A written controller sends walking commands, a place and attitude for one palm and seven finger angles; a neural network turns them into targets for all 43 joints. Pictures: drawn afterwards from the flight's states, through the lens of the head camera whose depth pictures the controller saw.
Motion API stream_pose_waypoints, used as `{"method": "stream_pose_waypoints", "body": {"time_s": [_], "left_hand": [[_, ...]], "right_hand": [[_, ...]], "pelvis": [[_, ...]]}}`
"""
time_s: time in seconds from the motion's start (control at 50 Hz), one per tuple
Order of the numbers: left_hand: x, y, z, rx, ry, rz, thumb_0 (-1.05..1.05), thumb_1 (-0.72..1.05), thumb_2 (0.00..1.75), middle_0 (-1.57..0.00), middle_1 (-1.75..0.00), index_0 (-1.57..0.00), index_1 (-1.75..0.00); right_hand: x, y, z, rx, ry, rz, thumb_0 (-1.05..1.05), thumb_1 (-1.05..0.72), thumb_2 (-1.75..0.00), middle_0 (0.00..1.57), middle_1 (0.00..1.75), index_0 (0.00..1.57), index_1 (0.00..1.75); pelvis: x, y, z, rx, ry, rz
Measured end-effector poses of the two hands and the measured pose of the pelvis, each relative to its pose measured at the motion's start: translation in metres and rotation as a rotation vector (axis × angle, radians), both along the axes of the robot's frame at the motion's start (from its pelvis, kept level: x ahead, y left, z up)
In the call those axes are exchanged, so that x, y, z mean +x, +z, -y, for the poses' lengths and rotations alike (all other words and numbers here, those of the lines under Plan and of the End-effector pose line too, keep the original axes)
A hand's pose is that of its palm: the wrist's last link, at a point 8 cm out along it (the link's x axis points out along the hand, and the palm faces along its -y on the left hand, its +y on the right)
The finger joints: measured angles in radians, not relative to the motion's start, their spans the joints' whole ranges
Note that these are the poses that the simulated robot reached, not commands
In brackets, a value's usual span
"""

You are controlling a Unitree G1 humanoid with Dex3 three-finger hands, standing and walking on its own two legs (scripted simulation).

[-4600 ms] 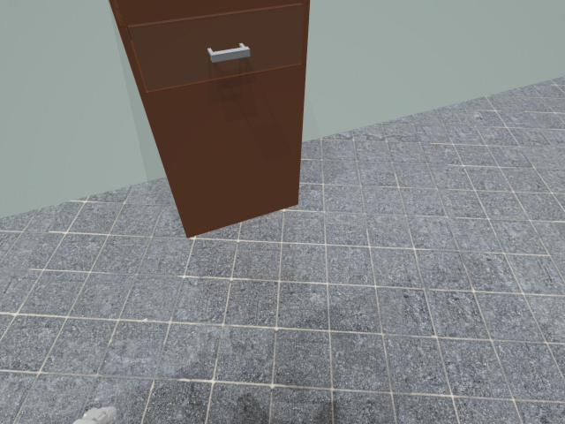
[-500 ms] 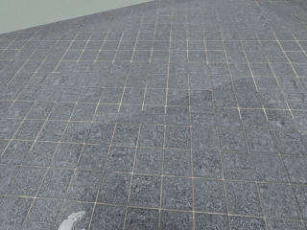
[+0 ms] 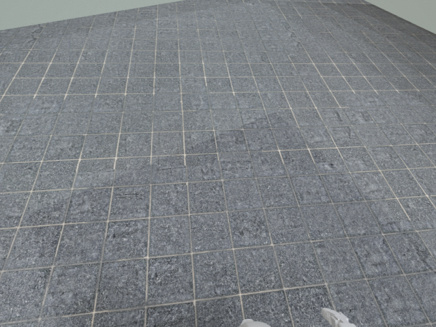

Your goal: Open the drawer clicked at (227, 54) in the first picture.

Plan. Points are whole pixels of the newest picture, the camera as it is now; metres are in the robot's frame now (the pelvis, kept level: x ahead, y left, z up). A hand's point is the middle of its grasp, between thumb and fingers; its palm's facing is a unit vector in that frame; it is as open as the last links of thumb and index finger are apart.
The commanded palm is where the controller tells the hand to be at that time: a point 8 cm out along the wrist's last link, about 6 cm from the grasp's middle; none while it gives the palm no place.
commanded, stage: walk to a spot facing it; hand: left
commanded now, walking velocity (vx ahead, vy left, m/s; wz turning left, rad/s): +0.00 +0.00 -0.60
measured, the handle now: out of the picture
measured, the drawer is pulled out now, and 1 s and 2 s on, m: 0.00 0.00 0.00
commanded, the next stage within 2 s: turn to face it in 1.24 s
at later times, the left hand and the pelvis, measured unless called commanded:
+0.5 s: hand (160, 324) +0.14 +0.12 -0.14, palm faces -0.26 -0.92 -0.29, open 7.4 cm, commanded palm none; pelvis -0.01 -0.05 +0.00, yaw -18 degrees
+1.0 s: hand (160, 287) +0.22 +0.14 -0.18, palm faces -0.46 -0.87 -0.17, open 7.4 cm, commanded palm none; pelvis +0.13 -0.04 +0.00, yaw -33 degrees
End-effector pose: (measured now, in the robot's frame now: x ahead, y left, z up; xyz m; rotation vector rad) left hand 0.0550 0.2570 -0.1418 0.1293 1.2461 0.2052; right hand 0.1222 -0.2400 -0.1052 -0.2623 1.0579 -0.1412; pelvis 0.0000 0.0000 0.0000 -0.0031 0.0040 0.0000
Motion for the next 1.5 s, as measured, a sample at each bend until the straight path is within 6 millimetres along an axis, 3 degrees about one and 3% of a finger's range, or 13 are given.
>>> {"method": "stream_pose_waypoints", "body": {"time_s": [0.12, 0.22, 0.4, 0.46, 0.54, 0.64, 0.84, 0.92, 1.04, 1.16, 1.26, 1.42, 1.5], "left_hand": [[0.002, 0.008, -0.010, -0.005, -0.069, -0.037, 0.00, 0.91, 0.90, -0.20, -0.30, -0.20, -0.30], [0.016, 0.014, -0.002, 0.011, -0.147, -0.064, 0.00, 0.91, 0.90, -0.20, -0.30, -0.20, -0.30], [0.081, 0.021, 0.062, 0.075, -0.355, 0.048, 0.00, 0.91, 0.90, -0.20, -0.30, -0.20, -0.30], [0.091, 0.032, 0.081, 0.079, -0.379, 0.092, 0.00, 0.91, 0.90, -0.20, -0.30, -0.20, -0.30], [0.093, 0.041, 0.097, 0.071, -0.408, 0.089, 0.00, 0.91, 0.90, -0.20, -0.30, -0.20, -0.30], [0.090, 0.039, 0.105, 0.047, -0.443, 0.039, 0.00, 0.91, 0.90, -0.21, -0.30, -0.20, -0.30], [0.100, 0.010, 0.083, 0.006, -0.428, -0.117, 0.00, 0.90, 0.90, -0.21, -0.30, -0.20, -0.30], [0.130, -0.012, 0.068, -0.002, -0.448, -0.187, 0.00, 0.90, 0.90, -0.21, -0.30, -0.20, -0.30], [0.215, -0.002, 0.080, -0.002, -0.565, -0.157, 0.01, 0.91, 0.90, -0.20, -0.30, -0.20, -0.30], [0.302, 0.009, 0.122, 0.005, -0.666, -0.052, 0.00, 0.91, 0.90, -0.20, -0.30, -0.19, -0.30], [0.353, 0.011, 0.176, -0.002, -0.766, 0.000, 0.00, 0.91, 0.90, -0.20, -0.30, -0.19, -0.30], [0.405, 0.009, 0.297, -0.014, -0.977, 0.115, 0.00, 0.91, 0.90, -0.20, -0.30, -0.19, -0.30], [0.408, 0.019, 0.333, -0.040, -0.992, 0.184, 0.00, 0.91, 0.90, -0.20, -0.30, -0.20, -0.30]], "right_hand": [[-0.044, 0.006, 0.001, -0.006, -0.091, -0.048, 0.00, -0.91, -0.89, 0.20, 0.30, 0.20, 0.30], [-0.085, -0.003, 0.009, 0.022, -0.193, -0.097, 0.00, -0.91, -0.89, 0.20, 0.30, 0.20, 0.30], [-0.175, -0.047, 0.047, 0.103, -0.389, -0.223, 0.00, -0.91, -0.89, 0.20, 0.30, 0.20, 0.30], [-0.191, -0.048, 0.056, 0.110, -0.418, -0.272, 0.00, -0.91, -0.89, 0.20, 0.29, 0.20, 0.30], [-0.185, -0.036, 0.067, 0.120, -0.442, -0.237, 0.01, -0.91, -0.89, 0.19, 0.29, 0.20, 0.30], [-0.157, -0.023, 0.077, 0.111, -0.465, -0.143, 0.01, -0.91, -0.90, 0.19, 0.29, 0.20, 0.30], [-0.058, -0.005, 0.078, 0.051, -0.451, -0.013, 0.00, -0.91, -0.90, 0.19, 0.29, 0.20, 0.30], [-0.024, -0.003, 0.070, 0.003, -0.467, 0.047, 0.00, -0.91, -0.89, 0.20, 0.29, 0.20, 0.30], [-0.036, 0.003, 0.040, 0.025, -0.594, -0.024, 0.00, -0.91, -0.89, 0.20, 0.30, 0.20, 0.30], [-0.075, -0.003, 0.013, 0.069, -0.752, -0.177, 0.00, -0.93, -0.89, 0.20, 0.30, 0.20, 0.30], [-0.103, -0.014, -0.008, 0.138, -0.861, -0.286, 0.00, -0.92, -0.89, 0.20, 0.30, 0.20, 0.30], [-0.127, -0.047, -0.019, 0.281, -1.020, -0.367, 0.00, -0.91, -0.89, 0.20, 0.30, 0.20, 0.30], [-0.119, -0.052, -0.002, 0.315, -1.022, -0.377, 0.00, -0.91, -0.89, 0.20, 0.29, 0.20, 0.30]], "pelvis": [[-0.003, 0.010, -0.006, -0.021, -0.077, 0.004], [-0.005, 0.010, -0.002, -0.021, -0.146, -0.001], [-0.014, -0.009, 0.034, 0.003, -0.269, -0.009], [-0.013, -0.003, 0.042, 0.009, -0.286, -0.004], [-0.006, 0.008, 0.051, 0.027, -0.331, -0.001], [0.009, 0.014, 0.056, 0.028, -0.380, -0.002], [0.072, 0.007, 0.046, -0.007, -0.458, -0.010], [0.104, -0.005, 0.038, -0.012, -0.516, -0.003], [0.142, 0.008, 0.038, -0.031, -0.601, 0.002], [0.170, 0.013, 0.047, -0.031, -0.666, -0.006], [0.186, 0.009, 0.064, -0.013, -0.725, -0.006], [0.201, -0.012, 0.111, 0.015, -0.814, -0.003], [0.205, -0.009, 0.129, 0.006, -0.797, 0.009]]}}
